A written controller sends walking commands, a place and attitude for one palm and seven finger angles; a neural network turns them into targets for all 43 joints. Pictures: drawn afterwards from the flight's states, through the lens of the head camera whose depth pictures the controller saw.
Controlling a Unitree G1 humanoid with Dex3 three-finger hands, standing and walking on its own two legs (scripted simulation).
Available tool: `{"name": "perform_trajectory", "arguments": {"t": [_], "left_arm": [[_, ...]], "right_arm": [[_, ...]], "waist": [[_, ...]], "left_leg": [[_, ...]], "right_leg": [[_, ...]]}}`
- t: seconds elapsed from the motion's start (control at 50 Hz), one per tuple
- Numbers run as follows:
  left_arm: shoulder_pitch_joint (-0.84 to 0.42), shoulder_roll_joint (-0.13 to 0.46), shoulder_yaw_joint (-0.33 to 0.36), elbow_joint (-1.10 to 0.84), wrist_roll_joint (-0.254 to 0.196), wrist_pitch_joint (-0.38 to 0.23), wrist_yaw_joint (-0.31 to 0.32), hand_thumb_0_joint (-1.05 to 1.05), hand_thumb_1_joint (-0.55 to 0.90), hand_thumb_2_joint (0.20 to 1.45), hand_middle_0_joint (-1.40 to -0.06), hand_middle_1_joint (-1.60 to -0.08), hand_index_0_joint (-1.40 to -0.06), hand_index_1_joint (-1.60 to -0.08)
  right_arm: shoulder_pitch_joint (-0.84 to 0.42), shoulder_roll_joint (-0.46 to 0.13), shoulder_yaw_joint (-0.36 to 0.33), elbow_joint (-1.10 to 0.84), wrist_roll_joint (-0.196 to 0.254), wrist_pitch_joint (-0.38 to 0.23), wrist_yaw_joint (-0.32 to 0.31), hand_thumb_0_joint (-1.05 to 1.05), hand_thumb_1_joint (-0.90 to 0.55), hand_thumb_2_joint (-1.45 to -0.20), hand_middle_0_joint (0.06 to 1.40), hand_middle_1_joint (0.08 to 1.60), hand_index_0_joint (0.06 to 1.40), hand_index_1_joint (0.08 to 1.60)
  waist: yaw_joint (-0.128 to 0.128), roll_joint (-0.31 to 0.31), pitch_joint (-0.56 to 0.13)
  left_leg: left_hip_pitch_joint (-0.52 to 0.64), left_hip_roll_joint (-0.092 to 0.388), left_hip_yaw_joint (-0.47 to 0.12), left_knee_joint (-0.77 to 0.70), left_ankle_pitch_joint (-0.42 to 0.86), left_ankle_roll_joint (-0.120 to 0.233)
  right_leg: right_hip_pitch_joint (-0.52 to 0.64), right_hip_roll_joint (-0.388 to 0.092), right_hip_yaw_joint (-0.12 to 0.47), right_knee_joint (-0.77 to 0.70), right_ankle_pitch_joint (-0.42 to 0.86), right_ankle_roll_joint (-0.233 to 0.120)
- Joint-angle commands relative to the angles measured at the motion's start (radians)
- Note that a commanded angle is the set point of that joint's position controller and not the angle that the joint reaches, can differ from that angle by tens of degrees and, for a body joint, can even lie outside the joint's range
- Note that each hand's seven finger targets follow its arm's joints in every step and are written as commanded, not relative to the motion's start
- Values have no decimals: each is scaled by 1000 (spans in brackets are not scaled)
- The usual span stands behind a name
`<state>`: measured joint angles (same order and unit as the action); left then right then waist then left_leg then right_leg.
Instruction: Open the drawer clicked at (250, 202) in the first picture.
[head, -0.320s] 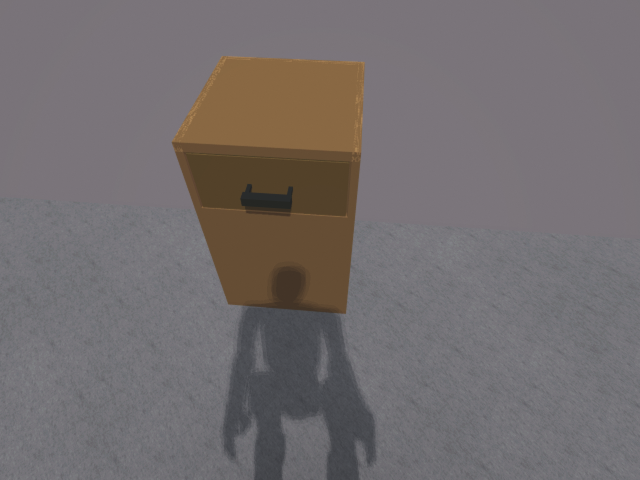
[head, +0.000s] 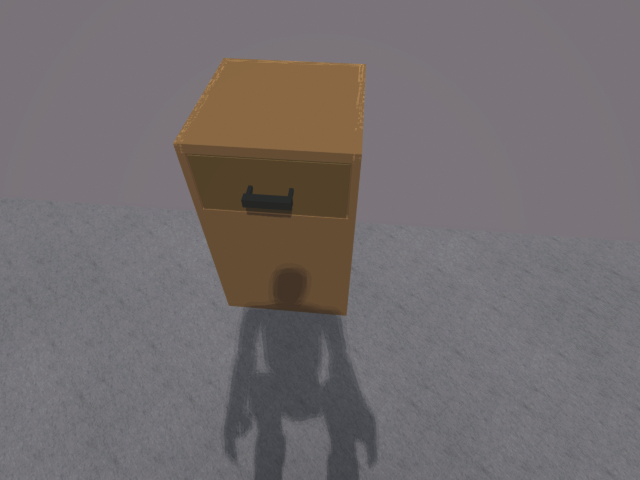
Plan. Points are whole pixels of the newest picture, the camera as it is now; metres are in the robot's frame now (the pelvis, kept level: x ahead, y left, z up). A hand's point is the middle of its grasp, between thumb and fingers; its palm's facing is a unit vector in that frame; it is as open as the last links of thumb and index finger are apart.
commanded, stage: look at it before walking up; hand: left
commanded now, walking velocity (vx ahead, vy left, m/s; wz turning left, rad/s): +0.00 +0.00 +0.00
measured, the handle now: (268, 196) +0.76 +0.18 -0.18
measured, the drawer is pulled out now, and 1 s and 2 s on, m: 0.00 0.00 0.00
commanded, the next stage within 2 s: take the last steps up to it in 0.52 s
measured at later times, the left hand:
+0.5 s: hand out of the picture -0.03 +0.15 -0.17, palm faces +0.07 -0.98 -0.17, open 7.4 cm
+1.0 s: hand out of the picture -0.01 +0.15 -0.19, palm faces +0.05 -0.99 -0.14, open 7.4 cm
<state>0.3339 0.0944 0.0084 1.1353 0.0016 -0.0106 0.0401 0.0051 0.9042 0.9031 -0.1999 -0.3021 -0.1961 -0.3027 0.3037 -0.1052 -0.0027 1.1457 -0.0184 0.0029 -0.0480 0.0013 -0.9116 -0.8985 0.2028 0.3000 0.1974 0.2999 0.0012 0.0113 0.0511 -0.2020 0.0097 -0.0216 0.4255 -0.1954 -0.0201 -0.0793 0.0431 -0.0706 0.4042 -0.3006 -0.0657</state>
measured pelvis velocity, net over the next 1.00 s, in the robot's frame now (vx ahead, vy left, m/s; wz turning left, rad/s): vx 0.05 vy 0.00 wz -0.02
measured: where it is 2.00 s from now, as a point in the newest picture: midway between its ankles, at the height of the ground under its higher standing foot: outside the picture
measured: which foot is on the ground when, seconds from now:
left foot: down 0.00-1.00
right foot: down 0.00-0.92, up 0.94-1.00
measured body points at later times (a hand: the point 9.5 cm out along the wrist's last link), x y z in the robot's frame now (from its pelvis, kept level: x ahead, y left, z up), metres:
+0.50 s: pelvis +0.00 -0.01 +0.00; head +0.01 -0.02 +0.45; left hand -0.04 +0.20 -0.16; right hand -0.03 -0.20 -0.17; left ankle +0.02 +0.14 -0.74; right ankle -0.05 -0.07 -0.74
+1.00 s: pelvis +0.05 +0.00 -0.02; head +0.06 +0.00 +0.43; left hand -0.01 +0.20 -0.18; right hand -0.02 -0.21 -0.17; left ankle +0.02 +0.13 -0.74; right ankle -0.04 -0.07 -0.71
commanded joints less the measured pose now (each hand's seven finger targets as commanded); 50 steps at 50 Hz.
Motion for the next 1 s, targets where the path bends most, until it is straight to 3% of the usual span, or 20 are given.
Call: {"name": "perform_trajectory", "arguments": {"t": [0.0, 0.62, 0.66, 0.7, 0.76, 0.8, 0.84, 0.86, 0.88, 0.9, 0.92, 0.94, 0.96, 0.98], "left_arm": [[104, 87, 20, -8, 1, -11, 8, 0, 900, 900, -200, -300, -200, -300], [111, 85, 21, -6, 1, -11, 10, 0, 900, 900, -200, -300, -200, -300], [118, 84, 24, 1, 3, -8, 9, 0, 900, 900, -200, -300, -200, -300], [122, 94, 34, 1, 7, -1, 3, 0, 900, 900, -200, -300, -200, -300], [127, 111, 46, -13, 18, 0, -3, 0, 900, 900, -200, -300, -200, -300], [122, 109, 54, -25, 22, -8, -8, 0, 900, 900, -200, -300, -200, -300], [119, 104, 57, -30, 23, -15, -12, 0, 900, 900, -200, -300, -200, -300], [115, 95, 57, -34, 23, -15, -15, 0, 900, 900, -200, -300, -200, -300], [99, 91, 59, -42, 19, -16, -22, 0, 900, 900, -200, -300, -200, -300], [74, 77, 58, -58, 15, -22, -27, 0, 900, 900, -200, -300, -200, -300], [6, 70, 52, -89, 14, -31, -28, 0, 900, 900, -200, -300, -200, -300], [-55, 72, 51, -112, 15, -34, -27, 0, 900, 900, -200, -300, -200, -300], [-90, 69, 50, -130, 13, -35, -31, 0, 900, 900, -200, -300, -200, -300], [-87, 53, 51, -139, 11, -30, -38, 0, 900, 900, -200, -300, -200, -300]], "right_arm": [[90, -67, -13, -8, 4, -7, -9, 0, -900, -900, 200, 300, 200, 300], [104, -65, -12, -3, 4, -7, -11, 0, -900, -900, 200, 300, 200, 300], [116, -61, -14, 6, 1, -1, -9, 0, -900, -900, 200, 300, 200, 300], [108, -58, -21, 2, -7, 6, -1, 0, -900, -900, 200, 300, 200, 300], [98, -51, -31, -24, -11, 7, 10, 0, -900, -900, 200, 300, 200, 300], [86, -42, -36, -35, -11, -3, 14, 0, -900, -900, 200, 300, 200, 300], [120, -39, -36, -31, -10, -15, 16, 0, -900, -900, 200, 300, 200, 300], [172, -45, -38, -15, -10, -22, 15, 0, -900, -900, 200, 300, 200, 300], [241, -60, -38, 10, -12, -34, 13, 0, -900, -900, 200, 300, 200, 300], [331, -106, -49, 44, -19, -47, 3, 0, -900, -900, 200, 300, 200, 300], [412, -133, -55, 65, -25, -51, -8, 0, -900, -900, 200, 300, 200, 300], [413, -131, -48, 60, -25, -50, -11, 0, -900, -900, 200, 300, 200, 300], [363, -120, -47, 39, -22, -53, -10, 0, -900, -900, 200, 300, 200, 300], [303, -133, -48, 17, -24, -59, -8, 0, -900, -900, 200, 300, 200, 300]], "waist": [[-2, -7, 60], [-3, -14, 59], [-3, -16, 71], [3, -59, 114], [2, -119, 170], [-5, -72, 182], [-26, -47, 174], [-42, 13, 156], [-60, 120, 142], [-83, 247, 96], [-114, 304, 86], [-112, 186, 96], [-86, 68, 104], [-58, 57, 88]], "left_leg": [[37, 67, -45, -26, 178, 56], [40, 70, -39, -22, 180, 51], [19, 57, -22, -1, 65, 51], [-57, 32, 13, 47, -81, 50], [-153, 23, 67, 192, -151, 48], [-157, 41, 77, 231, -156, 48], [-85, 54, 91, 162, -126, 54], [-8, 61, 82, 104, -96, 66], [67, 99, -1, 13, -45, 98], [201, 230, -212, -56, 37, 184], [290, 358, -387, -124, 190, 283], [257, 407, -413, -132, 275, 321], [195, 402, -377, -136, 293, 309], [133, 383, -313, -155, 238, 278]], "right_leg": [[-109, -136, 101, -110, 176, 17], [-107, -134, 105, -111, 197, 19], [-111, -134, 112, -129, 25, 16], [-134, -153, 157, -167, -216, -15], [-172, -229, 266, -218, -400, -84], [-200, -254, 280, -198, -360, -121], [-232, -235, 233, -120, -259, -124], [-265, -188, 176, -40, -208, -107], [-302, -104, 96, 116, -120, -77], [-414, -31, 4, 350, -63, -39], [-559, -6, -27, 582, -242, -25], [-600, -53, 39, 696, -289, -30], [-586, -92, 72, 687, -260, -29], [-531, -114, 85, 648, -236, -21]]}}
